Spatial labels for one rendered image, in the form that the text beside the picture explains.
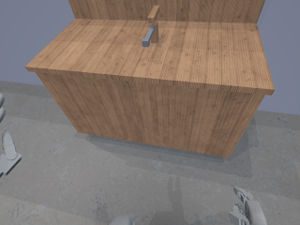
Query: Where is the counter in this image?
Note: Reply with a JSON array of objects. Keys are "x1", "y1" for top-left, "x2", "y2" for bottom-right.
[{"x1": 25, "y1": 0, "x2": 275, "y2": 158}]

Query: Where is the tap lever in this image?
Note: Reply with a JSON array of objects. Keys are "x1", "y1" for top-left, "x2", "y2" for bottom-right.
[{"x1": 142, "y1": 25, "x2": 156, "y2": 48}]

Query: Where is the robot right hand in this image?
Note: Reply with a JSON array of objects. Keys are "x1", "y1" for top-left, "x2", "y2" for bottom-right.
[{"x1": 229, "y1": 187, "x2": 267, "y2": 225}]

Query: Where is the robot left hand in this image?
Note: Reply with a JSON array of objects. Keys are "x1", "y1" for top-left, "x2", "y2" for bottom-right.
[{"x1": 0, "y1": 93, "x2": 22, "y2": 177}]

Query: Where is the robot left thigh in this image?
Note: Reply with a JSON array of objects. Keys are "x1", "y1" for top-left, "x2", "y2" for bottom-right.
[{"x1": 108, "y1": 215, "x2": 136, "y2": 225}]

